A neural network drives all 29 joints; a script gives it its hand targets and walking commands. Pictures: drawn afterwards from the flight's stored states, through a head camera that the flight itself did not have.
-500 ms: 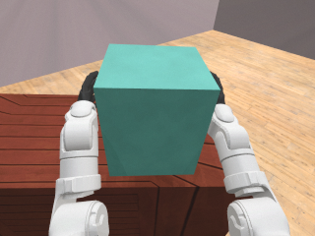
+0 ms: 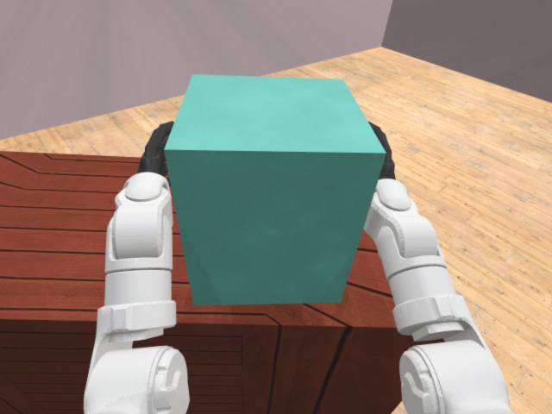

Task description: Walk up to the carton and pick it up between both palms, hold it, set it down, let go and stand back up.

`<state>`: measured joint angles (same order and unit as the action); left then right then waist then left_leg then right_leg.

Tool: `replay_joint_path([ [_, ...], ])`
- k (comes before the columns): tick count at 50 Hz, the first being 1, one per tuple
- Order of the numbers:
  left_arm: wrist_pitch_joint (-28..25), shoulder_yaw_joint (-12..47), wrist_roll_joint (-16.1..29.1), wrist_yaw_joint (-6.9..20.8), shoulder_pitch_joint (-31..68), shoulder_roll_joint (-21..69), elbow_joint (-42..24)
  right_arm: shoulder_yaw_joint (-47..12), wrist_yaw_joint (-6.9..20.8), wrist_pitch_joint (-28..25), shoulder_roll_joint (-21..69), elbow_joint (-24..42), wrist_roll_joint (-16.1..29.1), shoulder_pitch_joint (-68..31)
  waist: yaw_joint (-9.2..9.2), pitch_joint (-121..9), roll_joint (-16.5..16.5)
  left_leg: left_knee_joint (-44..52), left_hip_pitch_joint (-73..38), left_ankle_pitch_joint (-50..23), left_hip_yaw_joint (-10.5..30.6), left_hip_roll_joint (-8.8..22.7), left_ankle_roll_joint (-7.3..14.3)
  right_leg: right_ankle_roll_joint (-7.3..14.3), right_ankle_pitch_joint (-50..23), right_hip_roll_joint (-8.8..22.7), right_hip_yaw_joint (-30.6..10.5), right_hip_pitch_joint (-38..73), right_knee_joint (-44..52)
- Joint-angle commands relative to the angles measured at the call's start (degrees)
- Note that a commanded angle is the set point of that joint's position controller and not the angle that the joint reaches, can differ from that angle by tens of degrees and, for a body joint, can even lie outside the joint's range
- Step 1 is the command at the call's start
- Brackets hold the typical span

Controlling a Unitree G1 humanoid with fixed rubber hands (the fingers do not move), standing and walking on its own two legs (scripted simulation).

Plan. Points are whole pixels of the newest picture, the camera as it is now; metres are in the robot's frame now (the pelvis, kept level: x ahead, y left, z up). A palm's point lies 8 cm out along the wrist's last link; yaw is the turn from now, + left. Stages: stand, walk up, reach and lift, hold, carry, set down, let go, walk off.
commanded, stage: hold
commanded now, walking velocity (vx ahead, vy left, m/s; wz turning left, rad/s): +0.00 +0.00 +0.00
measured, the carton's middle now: (268, 191) +0.38 +0.01 +0.18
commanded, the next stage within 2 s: none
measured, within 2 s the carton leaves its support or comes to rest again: neither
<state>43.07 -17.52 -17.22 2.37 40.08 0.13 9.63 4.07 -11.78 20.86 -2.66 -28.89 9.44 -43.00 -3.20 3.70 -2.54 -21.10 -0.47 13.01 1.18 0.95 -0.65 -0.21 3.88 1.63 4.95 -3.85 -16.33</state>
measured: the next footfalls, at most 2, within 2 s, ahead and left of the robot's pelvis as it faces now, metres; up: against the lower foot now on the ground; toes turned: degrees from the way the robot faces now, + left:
none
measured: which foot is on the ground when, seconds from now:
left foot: down 0.00-1.00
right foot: down 0.00-1.00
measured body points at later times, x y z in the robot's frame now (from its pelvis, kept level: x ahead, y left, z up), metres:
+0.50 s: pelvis +0.01 +0.00 +0.00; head -0.03 +0.02 +0.45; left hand +0.39 +0.16 +0.20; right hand +0.39 -0.15 +0.21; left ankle +0.00 +0.13 -0.75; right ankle +0.07 -0.12 -0.75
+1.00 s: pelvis +0.00 +0.00 +0.00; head -0.04 +0.02 +0.45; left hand +0.39 +0.16 +0.21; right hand +0.39 -0.14 +0.22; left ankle +0.00 +0.13 -0.75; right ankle +0.07 -0.12 -0.75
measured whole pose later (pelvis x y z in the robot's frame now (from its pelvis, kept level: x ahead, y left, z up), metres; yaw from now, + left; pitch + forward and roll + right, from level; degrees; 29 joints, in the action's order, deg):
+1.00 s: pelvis +0.00 +0.00 +0.00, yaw +1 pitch -9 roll -1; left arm 42.8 -17.2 -16.3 1.6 39.9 -0.1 9.9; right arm 4.4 -11.9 21.9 -2.8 -28.6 9.6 -43.8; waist -4.0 3.1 -2.7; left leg -21.3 -0.1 13.0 1.8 0.8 -0.7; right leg -0.2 3.9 1.8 5.5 -3.8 -16.2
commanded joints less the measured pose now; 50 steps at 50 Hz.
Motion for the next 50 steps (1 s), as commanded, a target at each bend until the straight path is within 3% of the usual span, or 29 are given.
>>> replay_joint_path([
  [1,-4.7,28.7,11.1,6.7,43.2,33.7,-8.3,-21.4,6.0,-3.0,35.6,16.6,4.9,-45.6,-2.55,-28.7,4.6,4.5,8.4,-15.5,-2.1,-4.0,-1.3,-0.8,-3.8,-4.8,-1.0,21.0,-0.5],
  [3,-4.4,28.3,10.4,7.0,42.4,33.4,-9.3,-20.9,5.9,-2.5,34.6,14.3,4.7,-43.1,-3.11,-27.1,5.6,4.9,8.6,-15.0,-1.8,-3.8,-1.7,-0.7,-3.0,-4.6,-0.8,21.5,-0.5],
  [5,-4.2,29.1,10.5,7.1,40.7,33.3,-12.1,-22.4,5.7,-2.6,34.3,16.9,5.9,-42.3,-2.99,-29.7,5.9,3.4,6.5,-20.7,-1.5,-4.0,-2.4,-0.8,-7.8,-4.7,-0.7,23.6,-1.1],
  [6,-4.1,30.0,11.1,7.1,40.2,33.1,-12.8,-22.5,5.3,-2.4,33.9,17.9,6.2,-41.4,-3.95,-30.6,5.9,2.9,5.5,-22.0,-1.2,-4.1,-2.9,-1.0,-9.3,-4.7,-0.6,23.9,-1.1],
  [8,-3.8,30.0,10.9,7.3,39.8,32.5,-12.0,-22.4,5.0,-2.2,33.7,18.6,5.9,-41.4,-4.12,-28.4,5.9,3.0,6.6,-21.0,-1.1,-4.3,-3.0,-1.2,-8.7,-4.6,-0.3,23.5,-0.9],
  [12,-3.3,27.4,8.8,8.0,39.4,31.5,-9.6,-21.9,5.5,-2.0,33.7,16.6,5.0,-41.9,-2.39,-23.5,6.1,5.3,10.5,-15.1,-1.5,-4.0,-2.0,-0.9,-3.3,-4.0,-0.4,23.2,-0.6],
  [13,-3.5,27.7,9.1,7.9,40.0,32.2,-10.6,-22.5,5.6,-2.5,34.6,18.2,5.5,-43.4,-1.86,-25.3,6.1,4.9,10.3,-16.7,-1.6,-3.9,-2.0,-0.9,-4.2,-4.2,-0.2,23.8,-1.2],
  [17,-4.6,32.3,12.1,6.4,41.5,33.9,-15.9,-25.4,5.4,-2.9,35.2,23.6,7.7,-44.3,-2.62,-33.3,6.5,1.7,5.5,-25.9,-1.0,-4.0,-3.0,-1.0,-10.8,-5.3,-0.3,24.2,-2.3],
  [20,-4.0,29.4,10.2,6.4,39.5,32.4,-10.2,-24.1,5.5,-1.4,34.5,19.4,6.0,-42.8,-2.02,-25.7,4.6,4.1,8.6,-17.5,-1.6,-4.2,-1.8,-1.1,-4.8,-4.6,-0.8,21.8,-0.7],
  [21,-3.7,27.6,9.2,6.7,38.4,32.0,-8.7,-23.8,5.7,-1.3,34.8,18.1,5.6,-42.8,-0.82,-24.2,3.3,5.4,10.1,-14.9,-1.8,-4.0,-0.9,-1.1,-3.6,-4.4,-0.9,22.2,-0.6],
  [23,-3.6,26.4,8.9,7.3,38.2,31.4,-9.5,-24.5,5.9,-1.5,35.5,18.6,6.0,-43.2,0.13,-25.6,2.4,5.8,11.4,-14.4,-1.9,-4.0,-0.3,-1.1,-5.2,-4.2,-1.3,24.1,-1.1],
  [27,-3.7,29.4,11.2,6.7,40.7,32.6,-13.3,-26.0,5.1,-1.5,36.0,21.9,7.9,-44.8,-0.79,-31.3,3.4,3.0,7.5,-20.9,-1.8,-4.4,-1.4,-1.3,-10.1,-4.9,-1.3,24.9,-1.6],
  [30,-3.6,27.4,10.0,7.2,40.9,31.6,-9.5,-23.6,5.2,-0.5,35.4,17.9,6.2,-43.4,-1.19,-25.0,2.9,5.7,10.6,-12.8,-2.2,-4.3,-0.7,-1.4,-3.6,-4.4,-1.3,22.8,-0.7],
  [32,-3.3,25.7,9.0,7.7,39.6,31.1,-7.6,-23.2,5.5,-0.5,35.9,17.3,5.4,-43.4,-0.38,-24.2,2.1,6.7,12.3,-10.4,-2.4,-4.2,0.1,-1.1,-2.7,-4.0,-1.5,23.4,-0.5],
  [37,-4.2,29.4,11.6,7.3,43.0,33.7,-11.3,-22.8,5.5,-1.4,36.3,19.1,5.9,-44.1,-2.95,-30.1,4.4,4.5,9.2,-16.9,-1.9,-4.1,-1.8,-1.0,-6.8,-4.9,-0.9,23.4,-1.4],
  [40,-4.1,27.5,10.1,7.4,41.9,33.0,-8.3,-22.5,5.6,-1.3,35.8,17.2,5.3,-44.3,-1.88,-27.1,4.4,5.4,10.9,-13.8,-1.8,-4.2,-1.1,-1.0,-4.3,-4.3,-1.1,23.0,-0.9],
  [42,-4.1,28.2,10.0,7.3,42.2,33.0,-8.5,-21.9,5.8,-1.6,35.2,16.1,5.0,-44.4,-2.08,-26.4,6.0,5.6,10.7,-13.3,-1.6,-3.9,-1.7,-0.6,-3.2,-4.3,-0.8,22.3,-1.1],
  [46,-4.3,27.7,9.9,7.0,43.0,33.3,-8.0,-22.5,6.0,-1.9,36.0,16.0,5.6,-46.3,-1.25,-26.3,5.0,5.5,11.3,-14.1,-1.6,-3.7,-1.3,-0.7,-2.5,-4.7,-0.8,22.8,-1.1],
  [48,-4.5,26.4,9.3,7.2,43.8,32.7,-6.9,-22.0,6.4,-1.9,36.1,15.0,4.9,-46.7,-0.71,-25.7,4.4,6.4,12.8,-10.7,-1.9,-3.9,-0.6,-0.8,-0.8,-4.3,-1.1,22.8,-1.1],
  [50,-4.7,27.3,10.1,7.1,44.7,33.2,-8.1,-21.7,6.4,-1.8,36.1,14.2,5.1,-45.4,-1.64,-27.3,5.5,6.0,11.9,-12.4,-1.7,-3.7,-1.0,-0.7,-2.4,-4.3,-1.2,23.2,-1.5],
])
